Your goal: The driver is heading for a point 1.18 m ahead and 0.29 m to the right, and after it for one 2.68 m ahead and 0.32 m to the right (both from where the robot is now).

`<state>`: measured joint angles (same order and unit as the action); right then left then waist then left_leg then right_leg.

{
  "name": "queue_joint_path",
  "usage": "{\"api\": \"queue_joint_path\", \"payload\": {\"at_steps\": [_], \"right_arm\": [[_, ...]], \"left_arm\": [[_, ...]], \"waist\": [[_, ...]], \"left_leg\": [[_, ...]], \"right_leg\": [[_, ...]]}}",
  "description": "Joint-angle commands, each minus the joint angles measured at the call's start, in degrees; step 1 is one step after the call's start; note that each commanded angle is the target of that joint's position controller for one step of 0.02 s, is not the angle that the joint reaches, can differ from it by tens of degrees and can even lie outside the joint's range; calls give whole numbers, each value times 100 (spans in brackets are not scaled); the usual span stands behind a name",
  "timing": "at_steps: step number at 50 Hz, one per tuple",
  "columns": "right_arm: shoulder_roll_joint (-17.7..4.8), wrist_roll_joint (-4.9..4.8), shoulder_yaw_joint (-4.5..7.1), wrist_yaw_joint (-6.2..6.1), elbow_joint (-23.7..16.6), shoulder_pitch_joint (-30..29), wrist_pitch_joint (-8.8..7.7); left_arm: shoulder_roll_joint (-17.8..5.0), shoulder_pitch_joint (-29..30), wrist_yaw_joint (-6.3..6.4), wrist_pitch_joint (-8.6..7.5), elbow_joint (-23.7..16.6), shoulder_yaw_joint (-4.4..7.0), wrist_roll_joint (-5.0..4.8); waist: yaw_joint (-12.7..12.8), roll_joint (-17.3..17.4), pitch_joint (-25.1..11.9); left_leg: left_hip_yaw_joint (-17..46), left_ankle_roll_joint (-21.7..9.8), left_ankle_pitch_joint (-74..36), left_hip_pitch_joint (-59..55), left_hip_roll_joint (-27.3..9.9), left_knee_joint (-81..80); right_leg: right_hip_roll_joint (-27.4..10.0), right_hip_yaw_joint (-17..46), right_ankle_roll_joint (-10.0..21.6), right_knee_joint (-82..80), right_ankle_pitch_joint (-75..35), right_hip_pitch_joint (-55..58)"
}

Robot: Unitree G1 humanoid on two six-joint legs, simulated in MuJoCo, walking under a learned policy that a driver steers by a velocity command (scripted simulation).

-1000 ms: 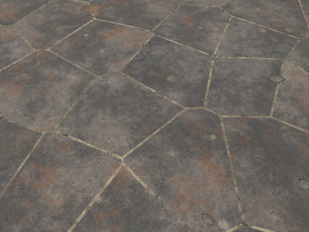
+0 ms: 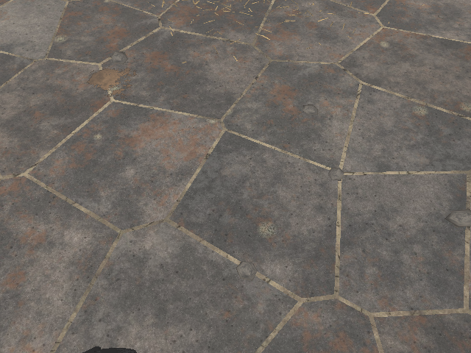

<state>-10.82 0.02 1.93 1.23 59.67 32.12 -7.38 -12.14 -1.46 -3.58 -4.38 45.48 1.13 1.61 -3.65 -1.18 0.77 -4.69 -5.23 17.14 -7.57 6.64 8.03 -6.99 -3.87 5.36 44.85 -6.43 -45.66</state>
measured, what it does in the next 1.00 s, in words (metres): walks ahead, turning right: right foot, then left foot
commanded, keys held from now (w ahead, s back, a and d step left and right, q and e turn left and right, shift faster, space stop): w+e+shift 0.04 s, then e+shift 0.64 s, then q+shift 0.32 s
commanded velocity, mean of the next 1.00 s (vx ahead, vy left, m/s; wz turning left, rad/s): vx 0.27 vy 0.00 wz -0.51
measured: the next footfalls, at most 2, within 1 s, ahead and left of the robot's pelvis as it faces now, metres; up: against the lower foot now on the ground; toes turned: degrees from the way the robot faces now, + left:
right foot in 0.14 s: +0.36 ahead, -0.06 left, +0.00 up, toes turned -8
left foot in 0.56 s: +0.63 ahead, +0.00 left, +0.00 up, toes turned -38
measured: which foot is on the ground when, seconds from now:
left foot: down 0.00-0.12, up 0.14-0.54, down 0.56-0.92, up 0.94-1.00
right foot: up 0.00-0.12, down 0.14-0.54, up 0.56-0.90, down 0.92-1.00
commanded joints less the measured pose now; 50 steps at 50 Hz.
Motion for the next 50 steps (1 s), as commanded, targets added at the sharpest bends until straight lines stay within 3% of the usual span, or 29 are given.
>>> {"api": "queue_joint_path", "payload": {"at_steps": [1, 4, 6, 7, 8, 9, 10, 11, 12, 14, 17, 19, 22, 25, 27, 28, 29, 30, 31, 32, 34, 36, 38, 41, 45, 46, 47, 48, 50], "right_arm": [[-800, -20, 73, -81, -301, -82, -163], [-1039, 161, 83, -284, -237, 86, -27], [-1265, 221, 159, -433, -300, -191, 114], [-1360, 148, 203, -447, -438, -570, 130], [-704, 215, 99, -344, -696, -468, 71], [-242, 43, -180, -180, -1125, -321, -97], [-949, -56, -24, -151, -1317, -862, -216], [-1100, -142, 15, -163, -1626, -1412, -244], [-1095, -60, 51, -185, -1627, -1633, -219], [-1077, 57, 121, -189, -1787, -1621, -42], [-747, 130, 68, -309, -2183, -1998, 75], [-644, 90, 24, -392, -2394, -2387, 161], [-761, -27, 43, -415, -2697, -3010, 266], [-1048, -42, 135, -331, -2833, -3225, 240], [-1151, 67, 209, -333, -2567, -2310, 149], [-1278, 182, 212, -399, -2589, -2065, 188], [-1252, 328, 174, -413, -2706, -2031, 270], [-1276, 192, 273, -411, -2780, -2455, 331], [-840, 154, 188, -446, -2929, -2625, 378], [-787, 129, 137, -448, -2944, -2735, 475], [-1024, 151, 193, -443, -2895, -2992, 578], [-1106, 213, 219, -403, -2708, -2703, 611], [-1103, 149, 212, -330, -2592, -2605, 632], [-1091, -10, 206, -170, -2472, -2490, 661], [-1391, -163, 304, -177, -2370, -2076, 751], [-1217, -160, 262, -179, -2405, -2066, 717], [-863, -199, 191, -143, -2731, -2352, 627], [-1196, -132, 317, -181, -2789, -2520, 573], [-1413, -160, 494, -268, -2393, -1748, 760]], "left_arm": [[-189, 647, -20, -48, -369, -58, -101], [-393, 208, 56, -91, -224, -10, -25], [-707, -1656, 106, -172, 378, 127, 18], [-889, -2562, 149, -185, 659, 221, 94], [-1287, -2617, 206, -137, 718, 340, 133], [-1656, -2339, 98, -243, 201, 439, -52], [-1553, -1948, 134, -161, 73, 528, -89], [-1322, -1471, 153, -167, -78, 471, -183], [-1036, -970, 123, -163, -151, 386, -269], [-873, -753, 159, -134, -315, 316, -253], [-1138, -813, 310, -28, -442, 401, -265], [-1334, -1055, 463, 168, -479, 496, -323], [-1284, -1337, 632, 444, -517, 535, -459], [-1071, -1189, 710, 532, -779, 530, -348], [-810, -740, 673, 546, -1101, 444, -279], [-319, -1198, 642, 559, -1153, 299, -172], [-594, -2346, 510, 483, -1199, 316, -234], [-1193, -2502, 399, 490, -1065, 428, -310], [-1543, -1942, 422, 577, -973, 546, -340], [-1557, -1597, 466, 672, -1014, 574, -322], [-1259, -1413, 508, 773, -1196, 505, -308], [-774, -1320, 526, 706, -1292, 334, -275], [-568, -1349, 530, 629, -1258, 211, -198], [-564, -1301, 495, 613, -1106, 151, -102], [-926, -1435, 453, 624, -1037, 304, -171], [-1222, -1760, 501, 634, -1035, 385, -92], [-1783, -1845, 526, 666, -938, 542, 105], [-1706, -1543, 512, 608, -1008, 556, 231], [-979, -465, 560, 411, -1308, 327, 122]], "waist": [[171, 240, 909], [430, 634, 296], [1208, 828, -638], [1660, 834, -886], [1074, -390, -1193], [1022, -1559, -2975], [1166, -189, -3084], [840, 277, -1934], [400, 1107, -953], [35, 964, -235], [-25, 445, -122], [151, 107, -583], [406, -303, -919], [385, -663, -705], [-68, -557, -1081], [180, 548, -1715], [706, 1589, -2448], [763, 1621, -2284], [462, 817, -1622], [432, 352, -1206], [540, 429, -584], [473, 598, -708], [486, 763, -987], [367, 1036, -991], [528, 1206, -522], [664, 870, -625], [646, -878, -619], [734, -1289, -467], [168, -794, -307]], "left_leg": [[76, -176, -4097, 971, -1435, -973], [-349, 180, -7688, -380, -1623, 553], [-477, 417, -8010, -188, -1647, 3164], [-552, 464, -6838, 522, -1437, 4860], [-375, 485, -274, 2631, -675, 6854], [1305, 1056, 1892, 5045, 27, 9247], [1792, 746, 1204, 5079, -348, 9073], [1657, 635, 937, 5124, -536, 8449], [1375, 595, 796, 4887, -692, 7961], [1231, 735, 660, 4360, -873, 7180], [775, 942, 66, 3625, -642, 5135], [692, 1031, -708, 3215, -281, 3968], [800, 1050, -1636, 2912, 102, 2770], [1222, 964, -1887, 2846, -12, 1932], [1478, 597, -2937, 1656, -685, 1056], [2636, -35, -4723, 120, -2034, 1539], [4352, -1199, -5365, -718, -3439, 1689], [4844, -1551, -3782, -314, -3685, 1499], [3777, -1217, -2773, 245, -2967, 1460], [3015, -863, -2073, 889, -2490, 1332], [2064, -653, -1872, 2066, -1922, 997], [1652, -756, -2516, 2353, -1627, 924], [1598, -939, -2895, 2256, -1690, 935], [1843, -892, -1584, 2349, -1662, 868], [2292, -357, 268, 3191, -1427, 906], [2153, 42, 882, 3938, -1189, 1365], [961, 407, 1176, 4978, -392, 2808], [781, 669, 1585, 5129, -456, 4352], [958, 843, 1044, 4864, -579, 5959]], "right_leg": [[452, -507, 220, -971, -564, 1149], [1267, -839, 425, -1252, 148, 1632], [1523, -648, 564, -1591, -59, 3407], [1199, -248, 740, -2127, -516, 4404], [-86, 1018, 1022, -837, -3089, 6149], [-1466, 4634, 2574, -1258, -2695, 8577], [-1224, 4457, 2266, -1966, -1734, 8054], [-928, 3835, 2003, -2324, -1474, 6862], [-581, 3266, 1714, -2690, -1573, 5385], [-123, 2599, 1513, -2925, -2123, 3746], [693, 1782, 1132, -2683, -3070, 2398], [950, 1702, 710, -2306, -3118, 2372], [1118, 2128, 12, -1883, -1763, 2584], [1046, 2864, -114, -1521, -218, 2935], [1245, 2760, -248, -184, 662, 2868], [1827, 1977, -461, 1303, 3767, 1911], [1861, 1890, -633, 2458, 5170, 1142], [1239, 1525, -846, 3293, 4624, 640], [984, 1315, -1004, 3540, 4027, 509], [843, 1150, -1080, 3586, 3526, 545], [670, 814, -1083, 3207, 3030, 883], [819, 576, -1001, 2502, 3116, 1451], [866, 555, -927, 1651, 3391, 1934], [774, 556, -782, 164, 3077, 2577], [1017, 411, -275, -1931, 2180, 3806], [267, 979, 24, -2102, 2235, 4601], [-1184, 2268, 716, -2481, 2039, 4580], [-1947, 2906, 1242, -2938, 1325, 3780], [-1213, 1790, 779, -2826, 750, 3357]]}}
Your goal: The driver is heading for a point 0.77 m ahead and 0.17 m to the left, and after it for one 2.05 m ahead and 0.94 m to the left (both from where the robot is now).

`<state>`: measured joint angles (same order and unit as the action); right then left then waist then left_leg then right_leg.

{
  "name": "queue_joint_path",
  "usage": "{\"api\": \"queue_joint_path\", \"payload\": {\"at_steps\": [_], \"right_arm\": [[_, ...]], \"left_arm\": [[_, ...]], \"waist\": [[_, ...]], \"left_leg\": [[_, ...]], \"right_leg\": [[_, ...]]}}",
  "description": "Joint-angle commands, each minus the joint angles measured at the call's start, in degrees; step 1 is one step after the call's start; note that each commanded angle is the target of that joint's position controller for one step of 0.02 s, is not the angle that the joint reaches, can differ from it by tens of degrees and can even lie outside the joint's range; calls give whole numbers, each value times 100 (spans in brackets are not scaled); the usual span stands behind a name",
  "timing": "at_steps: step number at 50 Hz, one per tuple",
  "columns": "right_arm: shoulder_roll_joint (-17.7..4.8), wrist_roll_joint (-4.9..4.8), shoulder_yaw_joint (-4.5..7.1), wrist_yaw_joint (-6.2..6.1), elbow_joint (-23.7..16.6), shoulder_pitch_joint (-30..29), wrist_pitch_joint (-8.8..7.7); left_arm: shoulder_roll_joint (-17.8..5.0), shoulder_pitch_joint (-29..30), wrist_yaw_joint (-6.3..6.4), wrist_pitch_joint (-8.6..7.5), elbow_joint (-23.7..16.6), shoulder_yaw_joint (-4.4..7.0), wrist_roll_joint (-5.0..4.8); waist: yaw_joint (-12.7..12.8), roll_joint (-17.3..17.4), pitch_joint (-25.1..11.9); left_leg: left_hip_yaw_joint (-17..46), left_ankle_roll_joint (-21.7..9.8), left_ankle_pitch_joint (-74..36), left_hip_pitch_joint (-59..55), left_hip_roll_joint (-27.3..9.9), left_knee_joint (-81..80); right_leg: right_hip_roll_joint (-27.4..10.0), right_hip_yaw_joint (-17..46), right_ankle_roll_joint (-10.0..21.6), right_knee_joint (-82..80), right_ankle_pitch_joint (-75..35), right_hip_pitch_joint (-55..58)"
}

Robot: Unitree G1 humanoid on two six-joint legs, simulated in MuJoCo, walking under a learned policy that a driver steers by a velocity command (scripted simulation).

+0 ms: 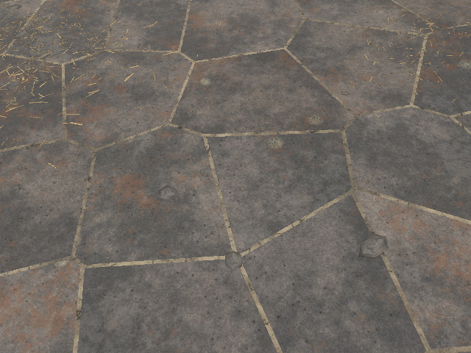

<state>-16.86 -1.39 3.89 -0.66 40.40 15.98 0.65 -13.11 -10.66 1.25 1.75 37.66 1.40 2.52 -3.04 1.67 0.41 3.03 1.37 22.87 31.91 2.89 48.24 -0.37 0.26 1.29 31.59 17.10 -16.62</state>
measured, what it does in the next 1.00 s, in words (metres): walks ahead: left foot, then right foot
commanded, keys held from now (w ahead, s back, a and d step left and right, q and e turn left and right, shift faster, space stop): q+shift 0.04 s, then w+q+shift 0.36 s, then w+e+shift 0.60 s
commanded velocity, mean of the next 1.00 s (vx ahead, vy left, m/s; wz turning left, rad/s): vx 0.73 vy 0.00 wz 0.11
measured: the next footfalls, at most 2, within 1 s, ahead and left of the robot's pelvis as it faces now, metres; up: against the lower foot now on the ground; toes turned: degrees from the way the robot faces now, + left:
left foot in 0.44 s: +0.12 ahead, +0.24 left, +0.00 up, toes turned +29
right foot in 0.90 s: +0.53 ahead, +0.33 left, +0.00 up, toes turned +10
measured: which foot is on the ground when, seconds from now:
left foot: up 0.00-0.42, down 0.44-0.90, up 0.92-1.00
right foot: down 0.00-0.44, up 0.46-0.88, down 0.90-1.00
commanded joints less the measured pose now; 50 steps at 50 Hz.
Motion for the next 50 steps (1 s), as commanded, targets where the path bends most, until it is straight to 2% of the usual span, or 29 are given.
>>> {"api": "queue_joint_path", "payload": {"at_steps": [1, 2, 6, 13, 14, 17, 19, 20, 21, 22, 23, 24, 25, 26, 27, 28, 32, 36, 38, 40, 42, 43, 44, 45, 46, 47, 48, 49, 50], "right_arm": [[-790, 32, 318, -139, -323, 171, 83], [-712, 66, 314, -164, -310, 253, 164], [-542, -16, 221, 45, -820, -568, 96], [-240, -49, 90, 319, -1149, -1062, -91], [-400, 513, 128, 565, -1155, -1200, 113], [-443, 343, 124, 776, -1224, -1465, 167], [-496, 345, 106, 748, -1176, -1415, 136], [-524, 347, 119, 681, -1009, -971, 109], [-558, 398, 175, 584, -608, 50, 33], [-859, 385, 309, 437, -43, 1650, -58], [-1751, 295, 382, 283, -146, 1770, -136], [-1726, 227, 364, 199, -459, 1386, -175], [-1482, 348, 287, 147, -344, 1265, -182], [-1235, 403, 218, 122, -327, 1037, -218], [-934, 359, 117, 130, -347, 533, -278], [-797, 305, 41, 122, -376, 344, -371], [-631, 289, -9, 189, -51, 454, -634], [-289, 275, -145, 138, 320, 875, -733], [-295, 254, -182, 59, 453, 871, -737], [-541, 257, -157, -70, 529, 813, -756], [-919, 321, -51, -259, 559, 644, -665], [-1085, 371, 12, -317, 493, 371, -569], [-1208, 428, 67, -333, 339, -114, -473], [-1230, 332, 114, -268, 242, -676, -393], [-85, 452, -208, -63, -12, -1266, -503], [345, 328, -375, 4, -568, -417, -612], [-42, 425, -422, 80, -739, -372, -790], [-417, 452, -371, 122, -645, -442, -874], [-474, 544, -358, 110, -607, -555, -821]], "left_arm": [[-702, 778, 91, -264, -594, 251, -101], [-647, 861, 113, -290, -589, 224, -155], [-929, -260, 198, -379, -268, 353, -255], [-1381, -574, 61, -613, 44, 604, -248], [-1268, -746, -68, -623, 94, 528, 88], [-1409, -631, -118, -599, 154, 570, 73], [-1512, -668, -150, -504, 225, 589, 49], [-1572, -581, -169, -463, 238, 601, 10], [-1494, -591, -180, -445, 280, 556, -61], [-1187, -510, -202, -468, 231, 426, 8], [-304, -202, -285, -545, -362, 189, 30], [-852, 647, -259, -578, -589, 274, 77], [-942, 622, -279, -593, -522, 292, -70], [-922, 119, -296, -617, -218, 252, -100], [-933, -290, -353, -577, 102, 259, -68], [-878, -660, -408, -495, 279, 253, -83], [-724, -436, -515, -270, 490, 256, -281], [-543, 299, -567, -342, 353, 140, -228], [-413, 541, -606, -361, 239, 40, -213], [-482, 458, -598, -325, 215, 8, -233], [-785, -304, -540, -236, 401, 88, -237], [-1036, -1176, -499, -196, 635, 193, -234], [-1337, -2477, -438, -173, 1028, 352, -219], [-1554, -3442, -347, -197, 1301, 527, -278], [-1384, -2788, -264, -154, 1458, 503, -394], [-1598, -1775, -259, -199, 1069, 456, -226], [-1482, -1665, -205, -210, 854, 487, -194], [-1132, -1522, -155, -240, 856, 430, -123], [-1068, -1266, -150, -303, 861, 398, -117]], "waist": [[14, -1076, -223], [-4, -1041, -147], [612, -998, -218], [680, -867, 281], [703, -726, 285], [681, -1173, 466], [592, -1084, 451], [314, -978, 325], [-222, -476, -65], [-1032, 714, -755], [-802, 2876, -736], [-1003, 1683, -575], [-740, 934, -301], [-375, 438, -282], [-2, 160, -129], [214, 418, -74], [327, 131, 613], [243, 123, 779], [305, 61, 784], [485, 252, 469], [983, 588, -57], [1452, 647, -426], [2079, 563, -812], [2681, -36, -878], [1966, -1499, 42], [697, -1484, -412], [781, -897, -742], [526, 88, -56], [244, 454, 324]], "left_leg": [[139, 304, 117, 958, -253, 2360], [84, 413, -124, 942, -329, 2714], [-193, 442, -932, 1903, -755, 2117], [-290, 13, -772, 1684, -1105, 749], [-615, -110, -728, 1173, -932, 355], [-994, -422, -441, 360, -851, -231], [-1272, -663, -112, -176, -658, -576], [-1486, -776, -60, -873, -392, -746], [-1436, -924, -135, -2315, 11, -1093], [-767, -1001, 307, -4188, -33, -1481], [2462, -1236, 2446, -4823, -1780, -3118], [3585, -1256, 2072, -4349, -2144, -3876], [2886, -1198, 1173, -4301, -2290, -3547], [2227, -1063, 656, -3806, -2134, -3332], [1572, -823, 395, -3271, -1736, -3419], [1232, -604, 6, -2841, -1675, -3597], [-266, -64, -1791, -2531, -1305, -4139], [-1290, -22, -4228, -3098, -1125, -4317], [-1642, 43, -5287, -3280, -1100, -4330], [-1837, 141, -7730, -3535, -1183, -3917], [-1844, 202, -9643, -4045, -1416, -2811], [-1787, 191, -10109, -3971, -1510, -1718], [-1638, 128, -9923, -3381, -1548, -70], [-1736, 16, -6954, -2267, -899, 2815], [-1283, -144, 114, 175, 324, 4907], [-75, 24, 546, 1755, 305, 5635], [537, -78, 312, 2031, 67, 5040], [545, -174, -140, 1858, -277, 4221], [457, -137, -223, 1530, -486, 3656]], "right_leg": [[-1642, 925, 981, -1461, -1724, 450], [-1558, 592, 932, -1431, -1978, 372], [-1791, 827, 834, -2138, 1244, 1592], [-2220, 139, 751, -2524, 1324, 1817], [-2112, -304, 549, -2580, 1646, 1500], [-1988, -869, 297, -2508, 1750, 1080], [-2064, -1099, 288, -2195, 1422, 1113], [-2023, -1321, 276, -1565, 479, 929], [-1734, -1733, 289, -80, -1145, 344], [-1312, -1931, 207, 2274, -1538, -868], [-434, -1255, -74, 4203, 1896, -3218], [-287, -85, -15, 4882, 1432, -3904], [-498, 54, 130, 5061, 726, -4131], [-708, 63, 210, 4750, 139, -3723], [-860, 155, 192, 4417, -335, -3236], [-817, 289, 126, 4315, -655, -2842], [-319, 499, 141, 3806, -1498, -2976], [-66, -301, 396, 2640, -2054, -3073], [-5, -779, 560, 1873, -2153, -2707], [331, -1249, 750, 1297, -2120, -1776], [642, -1377, 894, 1178, -1737, -900], [771, -1304, 1011, 1207, -1378, -79], [723, -935, 1274, 1046, -991, 1133], [359, -229, 1765, 169, -1097, 2279], [137, 576, 1814, 593, -1153, 2490], [-640, 3170, 2722, 85, -1119, 2964], [-1287, 4678, 2859, -1457, 1034, 2899], [-1270, 4647, 2525, -2127, 1946, 1959], [-1044, 4197, 2235, -2251, 1794, 1114]]}}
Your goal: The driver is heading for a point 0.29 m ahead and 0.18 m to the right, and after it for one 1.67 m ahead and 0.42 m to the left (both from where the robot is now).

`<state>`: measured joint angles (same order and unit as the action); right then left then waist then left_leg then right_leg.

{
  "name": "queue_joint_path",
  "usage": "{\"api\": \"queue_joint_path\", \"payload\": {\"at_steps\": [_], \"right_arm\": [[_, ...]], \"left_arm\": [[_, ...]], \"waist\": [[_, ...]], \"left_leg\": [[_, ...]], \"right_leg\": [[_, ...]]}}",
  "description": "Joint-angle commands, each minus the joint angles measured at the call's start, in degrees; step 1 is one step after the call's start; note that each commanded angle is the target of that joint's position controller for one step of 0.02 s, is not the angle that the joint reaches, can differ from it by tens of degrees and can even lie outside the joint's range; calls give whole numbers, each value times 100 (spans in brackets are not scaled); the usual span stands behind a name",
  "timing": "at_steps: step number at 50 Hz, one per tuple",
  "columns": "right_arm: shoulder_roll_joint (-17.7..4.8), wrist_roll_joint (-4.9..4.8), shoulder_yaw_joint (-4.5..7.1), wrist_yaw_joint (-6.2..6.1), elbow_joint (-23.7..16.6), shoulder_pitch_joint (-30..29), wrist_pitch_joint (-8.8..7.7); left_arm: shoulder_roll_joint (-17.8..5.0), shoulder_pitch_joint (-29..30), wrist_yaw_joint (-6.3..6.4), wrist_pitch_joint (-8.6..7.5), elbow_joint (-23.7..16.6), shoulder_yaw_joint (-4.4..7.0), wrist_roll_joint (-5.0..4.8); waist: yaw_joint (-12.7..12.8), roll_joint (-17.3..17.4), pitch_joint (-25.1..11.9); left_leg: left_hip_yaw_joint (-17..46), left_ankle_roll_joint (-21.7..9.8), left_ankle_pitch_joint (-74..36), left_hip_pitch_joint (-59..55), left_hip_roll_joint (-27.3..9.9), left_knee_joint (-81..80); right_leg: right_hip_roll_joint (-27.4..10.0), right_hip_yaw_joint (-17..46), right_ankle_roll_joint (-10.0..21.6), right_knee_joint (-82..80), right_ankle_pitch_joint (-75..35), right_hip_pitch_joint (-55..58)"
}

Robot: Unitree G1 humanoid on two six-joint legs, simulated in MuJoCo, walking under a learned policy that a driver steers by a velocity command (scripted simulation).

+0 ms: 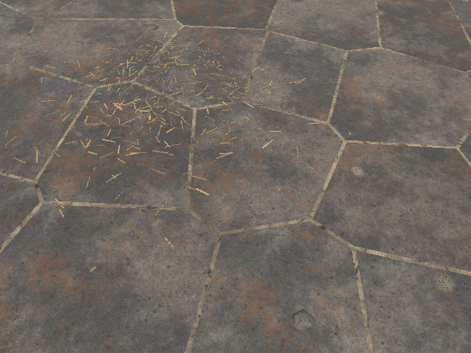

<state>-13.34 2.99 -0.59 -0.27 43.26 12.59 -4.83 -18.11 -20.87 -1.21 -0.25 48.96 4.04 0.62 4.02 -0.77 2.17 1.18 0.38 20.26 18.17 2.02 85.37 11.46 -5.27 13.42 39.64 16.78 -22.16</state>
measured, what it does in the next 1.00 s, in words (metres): walks ahead, turning left: left foot, then right foot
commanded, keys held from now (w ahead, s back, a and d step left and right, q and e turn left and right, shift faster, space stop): w+e+shift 0.20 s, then q+shift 0.80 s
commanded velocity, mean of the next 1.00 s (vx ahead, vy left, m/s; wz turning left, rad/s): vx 0.43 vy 0.00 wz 0.18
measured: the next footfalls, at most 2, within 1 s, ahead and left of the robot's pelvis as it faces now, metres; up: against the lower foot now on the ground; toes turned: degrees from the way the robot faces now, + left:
left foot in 0.32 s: +0.52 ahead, +0.15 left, +0.00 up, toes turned -14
right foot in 0.72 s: +0.67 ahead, -0.06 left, +0.00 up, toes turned +11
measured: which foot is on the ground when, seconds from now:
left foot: up 0.00-0.30, down 0.32-0.72, up 0.74-1.00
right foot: down 0.00-0.30, up 0.32-0.70, down 0.72-1.00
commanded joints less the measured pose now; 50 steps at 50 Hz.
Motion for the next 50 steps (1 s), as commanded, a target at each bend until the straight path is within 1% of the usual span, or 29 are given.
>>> {"api": "queue_joint_path", "payload": {"at_steps": [1, 3, 5, 8, 10, 13, 14, 15, 16, 17, 18, 19, 20, 21, 22, 25, 27, 29, 34, 35, 36, 37, 38, 39, 40, 41, 44, 46, 50], "right_arm": [[-809, 200, 45, 58, -880, -193, -135], [-773, 205, -9, 61, -952, -470, 119], [-713, 76, -59, 120, -1197, -1105, 144], [-422, -112, -156, 162, -1436, -1799, 133], [-486, -153, -128, 146, -1509, -1953, 103], [-640, 28, -18, 52, -1283, -1463, -49], [-837, 42, 87, -4, -1081, -813, -121], [-1030, 27, 188, -49, -768, 159, -190], [-1362, 67, 284, -94, -489, 1199, -237], [-1771, -234, 476, 20, -305, 1469, -337], [-1493, -335, 513, 119, -226, 1665, -320], [-1205, -375, 482, 116, -381, 916, -297], [-1025, -422, 425, 147, -450, 346, -271], [-963, -459, 401, 155, -436, 272, -248], [-1045, -397, 431, 143, -365, 393, -233], [-1145, -396, 517, 73, -378, 204, -127], [-1453, -395, 630, -15, -449, 84, 3], [-1627, -452, 714, -104, -461, 210, 150], [-1365, -514, 732, -271, -622, 214, 417], [-1215, -517, 701, -282, -703, 98, 459], [-845, -485, 601, -256, -745, 291, 489], [-428, -343, 492, -248, -672, 912, 507], [-811, -432, 531, -158, -796, 1845, 473], [-1298, -475, 676, -179, -633, 1594, 532], [-1553, -504, 781, -207, -617, 1165, 627], [-1534, -477, 817, -254, -602, 1028, 730], [-1049, -430, 705, -212, -908, 696, 797], [-867, -439, 635, -168, -1095, 390, 768], [-829, -421, 586, -8, -1281, 67, 762]], "left_arm": [[-655, -163, 120, -219, -321, 127, 73], [-634, -65, 113, -409, -337, 89, 8], [-754, -122, 100, -488, -358, 151, -8], [-801, -433, 29, -486, -283, 229, -116], [-902, -594, 4, -467, -260, 286, -104], [-838, -967, 117, -480, 9, 251, -74], [-951, -904, 147, -509, 47, 259, -30], [-1014, -599, 162, -535, -1, 273, -40], [-709, -320, 181, -560, -169, 206, -38], [707, -1429, 93, -530, -25, -237, -61], [51, -1512, 66, -494, 60, -222, -217], [-487, -420, 80, -473, -252, -104, -234], [-653, 481, 115, -499, -592, -111, -92], [-658, 1060, 146, -541, -775, -104, 46], [-537, 1170, 146, -558, -983, -122, 100], [-185, 895, 178, -493, -1174, -246, 22], [-92, 1175, 224, -445, -1266, -327, -25], [-197, 1443, 220, -369, -1302, -305, -51], [-522, 1795, 209, -347, -1480, -140, -59], [-556, 1594, 214, -381, -1414, -98, -37], [-684, 1287, 252, -382, -1363, -55, 46], [-754, 1205, 304, -296, -1449, -70, 112], [-766, 1313, 272, -187, -1428, -32, 161], [-454, 1701, 293, -154, -1591, -38, 75], [-192, 1873, 307, -140, -1621, -91, 41], [-181, 2044, 312, -110, -1657, -99, 51], [-321, 2029, 364, -95, -1494, -26, 96], [-382, 1811, 400, -81, -1372, 29, 86], [-670, 1821, 376, -34, -1280, 174, 33]], "waist": [[-624, 702, 364], [-715, 788, 684], [-462, 557, 716], [67, 104, 443], [268, -143, 198], [275, -203, -215], [-66, -360, -564], [-645, -454, -962], [-1105, -320, -1533], [-610, 2276, -2724], [-941, 1655, -3308], [-926, 983, -2341], [-829, 179, -1501], [-824, -131, -902], [-651, -11, -692], [-171, 261, -725], [-144, 440, -752], [-205, 645, -962], [-176, 900, -827], [-73, 836, -849], [-101, 340, -1164], [-397, -719, -1445], [-898, -1699, -2062], [-759, -1183, -1489], [-617, -717, -998], [-651, -434, -845], [-629, -599, -547], [-486, -663, -687], [-424, -689, -926]], "left_leg": [[620, 67, 33, 2631, -537, -474], [344, 304, -260, 1981, -827, -1541], [80, 437, -1072, 1468, -901, -2845], [-151, 354, -2371, 947, -634, -4453], [-186, 259, -2544, 864, -414, -4991], [-477, -74, -2624, 396, 41, -5820], [-444, -212, -2646, -128, 141, -5986], [-375, -355, -3131, -1020, -88, -6231], [217, -509, -3884, -2396, -878, -5699], [3080, -1950, -6002, -5055, -2636, -5259], [4133, -2042, -4417, -5175, -2591, -5775], [3200, -1804, -4256, -4323, -2191, -6065], [2525, -1591, -4774, -3273, -1838, -6177], [2243, -1548, -5273, -2535, -1569, -6360], [2109, -1532, -5614, -1996, -1393, -6530], [1837, -1578, -5426, -1120, -1156, -6756], [1523, -1481, -5435, -225, -884, -6769], [1539, -1204, -4718, 65, -698, -6696], [2397, -679, -2674, -178, -467, -6072], [2356, -516, -2255, -56, -269, -5679], [2027, -289, -840, 406, 46, -4660], [1219, -62, 1977, 1409, 728, -3273], [912, 69, 2187, 1726, 332, -2336], [683, 314, 1582, 2003, -45, -1753], [584, 444, 1071, 2132, -215, -1470], [512, 521, 767, 2014, -324, -1260], [160, 605, 203, 1806, -479, -1408], [90, 616, 48, 1902, -614, -1877], [-74, 458, -298, 1256, -772, -3012]], "right_leg": [[-2007, 4427, 942, -3052, 1410, 1059], [-1520, 3576, 786, -3262, 800, -150], [-1188, 2966, 658, -3351, -230, -556], [-922, 2617, 224, -3035, -1577, 29], [-1054, 2717, 94, -2727, -2469, 790], [-1219, 2386, -327, -1693, -5181, 2197], [-1289, 2333, -515, -913, -5816, 2527], [-1179, 2105, -708, 128, -5673, 2422], [-911, 1897, -837, 1572, -3981, 1499], [-33, 1800, -1342, 4190, 1808, -941], [-264, 2128, -1308, 4863, 1606, -1414], [-740, 1749, -1314, 4531, 1218, -1630], [-1021, 1339, -1346, 4067, 890, -1677], [-1067, 1114, -1432, 3801, 888, -1851], [-1120, 1119, -1469, 3588, 759, -1645], [-1229, 1163, -1584, 2108, 546, -1228], [-922, 910, -1684, 803, -12, -398], [-646, 926, -1716, 59, -897, 254], [-720, 1453, -1633, -1313, -1542, 698], [-913, 1394, -1522, -1790, -2008, 1118], [-1747, 1837, -1156, -1941, -2621, 2000], [-2933, 2943, -599, -1493, -4709, 2999], [-4097, 4342, 267, -1763, -4021, 2972], [-3633, 4008, 316, -2007, -2806, 2542], [-3118, 3054, 57, -2047, -2070, 2047], [-2803, 2586, -111, -2118, -1724, 1619], [-2482, 1556, -66, -2350, -2225, 952], [-2622, 1325, 70, -2353, -2523, 1300], [-2845, 784, 30, -2285, -2563, 1365]]}}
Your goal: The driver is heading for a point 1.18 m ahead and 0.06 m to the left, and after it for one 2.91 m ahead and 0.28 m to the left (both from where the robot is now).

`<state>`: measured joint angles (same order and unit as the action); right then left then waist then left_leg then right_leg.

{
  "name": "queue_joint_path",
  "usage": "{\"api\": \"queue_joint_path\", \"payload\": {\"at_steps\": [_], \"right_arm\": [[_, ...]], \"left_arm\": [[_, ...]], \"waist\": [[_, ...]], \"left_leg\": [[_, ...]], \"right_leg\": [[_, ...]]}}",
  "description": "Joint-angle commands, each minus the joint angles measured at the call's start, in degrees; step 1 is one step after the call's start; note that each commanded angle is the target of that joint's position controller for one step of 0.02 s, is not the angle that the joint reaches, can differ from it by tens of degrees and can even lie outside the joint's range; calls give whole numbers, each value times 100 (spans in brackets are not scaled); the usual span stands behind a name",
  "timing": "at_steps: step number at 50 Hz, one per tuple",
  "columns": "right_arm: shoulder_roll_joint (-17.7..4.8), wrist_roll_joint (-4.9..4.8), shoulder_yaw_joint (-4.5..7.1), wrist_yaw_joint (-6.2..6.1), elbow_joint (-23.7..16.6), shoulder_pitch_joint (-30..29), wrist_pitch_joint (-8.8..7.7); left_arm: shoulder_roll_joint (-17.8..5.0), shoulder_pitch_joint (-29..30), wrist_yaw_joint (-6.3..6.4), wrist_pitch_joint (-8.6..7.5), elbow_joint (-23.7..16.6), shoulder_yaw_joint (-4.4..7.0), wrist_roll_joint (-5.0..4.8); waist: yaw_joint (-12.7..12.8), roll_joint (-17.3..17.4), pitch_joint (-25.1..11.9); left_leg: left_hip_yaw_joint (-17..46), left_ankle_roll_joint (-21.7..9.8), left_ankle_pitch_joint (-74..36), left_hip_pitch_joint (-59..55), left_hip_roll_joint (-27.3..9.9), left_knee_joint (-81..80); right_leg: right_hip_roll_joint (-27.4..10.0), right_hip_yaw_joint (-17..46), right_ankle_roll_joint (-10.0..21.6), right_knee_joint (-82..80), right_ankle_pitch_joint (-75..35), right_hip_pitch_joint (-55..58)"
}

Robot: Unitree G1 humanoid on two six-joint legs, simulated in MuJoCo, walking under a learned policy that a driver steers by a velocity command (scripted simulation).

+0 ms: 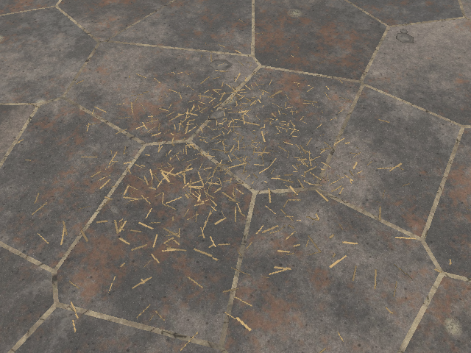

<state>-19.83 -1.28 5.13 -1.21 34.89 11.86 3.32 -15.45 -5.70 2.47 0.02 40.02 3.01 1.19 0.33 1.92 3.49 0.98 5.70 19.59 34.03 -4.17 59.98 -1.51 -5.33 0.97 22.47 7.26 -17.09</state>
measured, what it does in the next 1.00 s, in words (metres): steps on the spot: left foot, then right foot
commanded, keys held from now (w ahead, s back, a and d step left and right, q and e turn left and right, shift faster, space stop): q+shift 0.26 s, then e+shift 0.74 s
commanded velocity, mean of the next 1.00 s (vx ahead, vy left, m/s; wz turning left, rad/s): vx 0.01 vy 0.00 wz -0.04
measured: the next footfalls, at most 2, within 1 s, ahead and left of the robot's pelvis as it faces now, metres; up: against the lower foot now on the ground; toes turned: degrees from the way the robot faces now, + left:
left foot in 0.14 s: +0.06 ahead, +0.15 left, +0.00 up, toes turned +12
right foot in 0.64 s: +0.08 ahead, -0.07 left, +0.00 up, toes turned +7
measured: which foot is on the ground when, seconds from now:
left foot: up 0.00-0.12, down 0.14-0.66, up 0.68-1.00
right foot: down 0.00-0.14, up 0.16-0.62, down 0.64-1.00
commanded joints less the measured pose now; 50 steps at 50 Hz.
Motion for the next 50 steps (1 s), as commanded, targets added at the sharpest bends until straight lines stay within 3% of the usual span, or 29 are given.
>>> {"api": "queue_joint_path", "payload": {"at_steps": [1, 5, 6, 7, 8, 9, 10, 11, 12, 13, 14, 16, 20, 21, 22, 25, 29, 31, 32, 33, 34, 35, 36, 37, 38, 39, 43, 50], "right_arm": [[-215, -2, 25, 124, -457, 126, -38], [-367, -14, 129, 241, -534, 61, 88], [-362, -11, 172, 239, -484, 203, 104], [-514, 11, 265, 180, -380, 475, 104], [-1208, 18, 474, 71, -375, 830, 68], [-1747, 194, 502, 54, -646, 545, -53], [-1427, 302, 465, 126, -674, 587, -193], [-1285, 268, 397, 121, -606, 432, -286], [-1075, 119, 351, 74, -619, 109, -290], [-908, 20, 284, 26, -682, -149, -248], [-752, 48, 201, -30, -749, -381, -213], [-506, 151, 78, -79, -728, -420, -216], [-59, 265, -144, -59, -437, -409, -280], [-20, 316, -171, -30, -357, -413, -297], [-128, 349, -147, 2, -283, -391, -310], [-603, 291, 7, 8, -155, -381, -267], [-556, 157, 56, -99, -101, -508, -200], [-511, 86, 84, -147, -111, -695, -165], [-440, 46, 98, -160, -60, -608, -166], [-249, 168, 91, -156, -158, -548, -200], [-95, 321, 29, -147, -504, -1197, -263], [-119, 300, 33, -139, -529, -1375, -328], [-170, 200, 67, -110, -435, -1261, -339], [-154, 170, 84, -114, -317, -1142, -330], [-193, 191, 102, -127, -287, -1121, -321], [-143, 194, 104, -113, -278, -1130, -330], [6, 119, 69, -45, -178, -1101, -397], [-193, 62, 134, 48, -50, -1033, -538]], "left_arm": [[-1014, 340, -18, -57, -373, 314, -45], [-1169, 225, -145, -114, -255, 429, -228], [-1107, 196, -162, -124, -212, 432, -280], [-904, -79, -194, -123, -89, 402, -279], [-658, -342, -236, -98, -100, 350, -120], [-503, -28, -200, -98, -538, 268, 81], [-825, 537, -138, -116, -611, 349, 28], [-831, 653, -82, -118, -624, 361, -85], [-837, 437, -14, -107, -496, 381, -74], [-888, 311, 24, -94, -442, 399, -27], [-902, 74, 1, -78, -309, 404, -26], [-794, -202, -60, -49, -111, 352, -94], [-370, -219, -174, 26, -34, 123, -150], [-345, -213, -212, 39, -31, 95, -167], [-454, -170, -234, 54, -74, 113, -195], [-898, -50, -241, 82, -303, 229, -276], [-698, -395, -299, 83, -342, 210, -302], [-615, -702, -339, 84, -284, 219, -309], [-707, -805, -330, 81, -291, 257, -270], [-1262, -962, -256, 60, -346, 415, -221], [-1737, -1111, -247, 13, -409, 534, -158], [-1531, -1344, -252, -67, -446, 481, 3], [-1390, -1109, -226, -123, -459, 456, -25], [-1298, -789, -180, -109, -533, 454, -153], [-1194, -575, -122, -54, -610, 419, -276], [-1126, -486, -60, 11, -660, 394, -320], [-1228, -615, 36, 164, -740, 454, -277], [-1370, -351, -1, 269, -975, 533, -276]], "waist": [[-72, -1010, -1057], [-118, -1074, -985], [-220, -975, -1003], [-282, -629, -971], [-255, 920, -813], [-84, 2008, -993], [-549, 1156, -1293], [-375, 842, -1060], [-144, 508, -943], [-30, 565, -923], [85, 626, -1067], [80, 532, -1322], [-36, 536, -1280], [-93, 614, -1172], [-163, 694, -1000], [-284, 703, -488], [-157, 495, -586], [44, 450, -700], [96, 250, -685], [-42, -947, -781], [154, -2066, -595], [411, -1489, -979], [217, -1015, -947], [67, -661, -888], [13, -587, -858], [-31, -640, -916], [19, -763, -989], [65, -1249, -906]], "left_leg": [[-149, -143, -273, -589, -127, -764], [-485, -506, -408, -1298, 50, -2090], [-572, -658, -735, -1711, 194, -2658], [-411, -875, -1196, -2347, 337, -3136], [1203, -1392, -3227, -3327, -667, -3711], [3161, -2484, -3934, -3602, -1718, -3765], [3028, -2611, -3280, -3406, -1627, -4006], [2651, -2295, -2762, -3183, -1296, -4052], [2314, -1981, -2475, -3013, -1022, -3971], [2141, -1847, -2547, -2798, -904, -3910], [1814, -1801, -2932, -2645, -824, -3834], [1425, -1772, -3401, -2618, -716, -3731], [983, -1730, -2953, -2421, -653, -3760], [935, -1759, -2624, -2235, -679, -3844], [966, -1815, -2300, -2074, -740, -3915], [1271, -1988, -2061, -2154, -1068, -3921], [1256, -1965, -3161, -2703, -1329, -3515], [878, -1691, -3154, -2645, -1168, -3170], [569, -1353, -2606, -2449, -894, -2785], [-146, -782, -1417, -1607, -206, -1454], [-319, -265, 1356, 198, 933, -254], [376, -250, 2009, 616, 894, 683], [592, -281, 1588, 721, 744, 982], [600, -259, 1150, 786, 665, 900], [629, -208, 820, 778, 588, 688], [595, -147, 566, 546, 615, 562], [530, -17, 75, 216, 867, -570], [701, -77, -95, -802, 1043, -2153]], "right_leg": [[-1561, 628, 1202, -541, -1548, 775], [-1740, 262, 814, -104, -1102, 872], [-1661, 62, 569, 254, -789, 748], [-1399, -197, 213, 887, -231, 296], [-745, -730, -360, 2581, 1589, -1141], [11, -28, -670, 4038, 3128, -2730], [56, 796, -537, 4696, 2896, -2816], [25, 999, -371, 4698, 2361, -2810], [-63, 1077, -336, 4515, 1885, -2764], [-66, 1107, -360, 4331, 1609, -2586], [-18, 967, -430, 4441, 1372, -2271], [16, 790, -535, 4277, 1115, -1838], [-280, 736, -563, 2862, 879, -912], [-306, 691, -536, 2543, 870, -601], [-270, 621, -501, 2389, 943, -429], [-120, 464, -360, 2346, 1559, -769], [-106, 337, -202, 2057, 1745, -845], [37, 153, -41, 1185, 1041, -354], [30, 404, 142, 535, 176, -18], [-791, 1899, 596, 81, -1632, 650], [-1803, 3715, 1695, -162, -3338, 1404], [-1961, 3877, 2053, -250, -3165, 1746], [-1648, 3412, 1777, -132, -2916, 1813], [-1330, 3017, 1456, -39, -2704, 1764], [-1197, 2852, 1291, -29, -2570, 1703], [-1016, 2737, 1211, -34, -2551, 1561], [-715, 2830, 1124, -6, -2132, 1536], [-482, 3661, 970, 125, -1313, 891]]}}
